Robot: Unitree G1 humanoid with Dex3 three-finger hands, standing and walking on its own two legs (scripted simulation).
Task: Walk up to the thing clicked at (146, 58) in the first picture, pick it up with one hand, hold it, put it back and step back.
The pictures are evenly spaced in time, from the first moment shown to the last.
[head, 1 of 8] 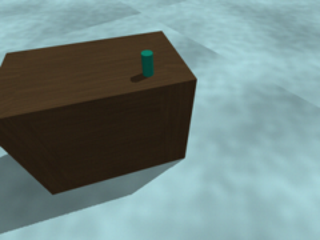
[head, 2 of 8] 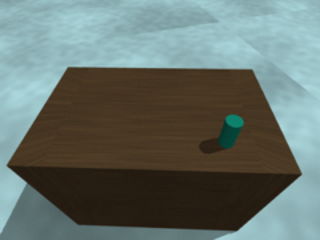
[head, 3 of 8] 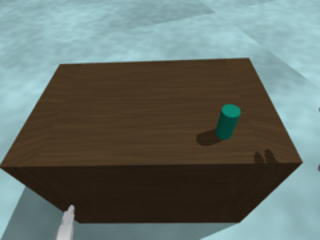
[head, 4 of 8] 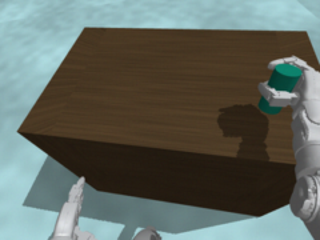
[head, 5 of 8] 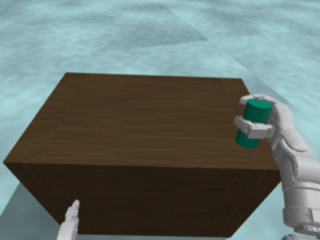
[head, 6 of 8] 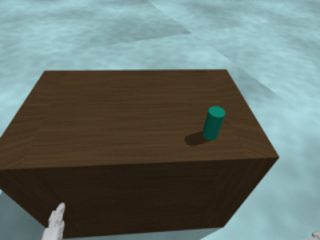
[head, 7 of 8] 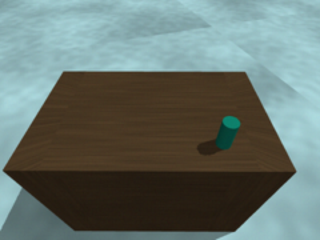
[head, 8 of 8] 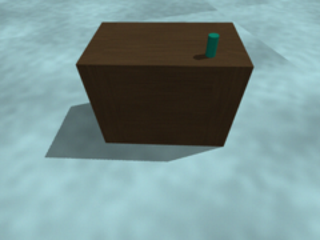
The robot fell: no
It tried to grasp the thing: yes
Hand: right
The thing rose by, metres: 0.21
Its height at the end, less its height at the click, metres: +0.00
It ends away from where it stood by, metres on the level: 0.01
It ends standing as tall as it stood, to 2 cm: yes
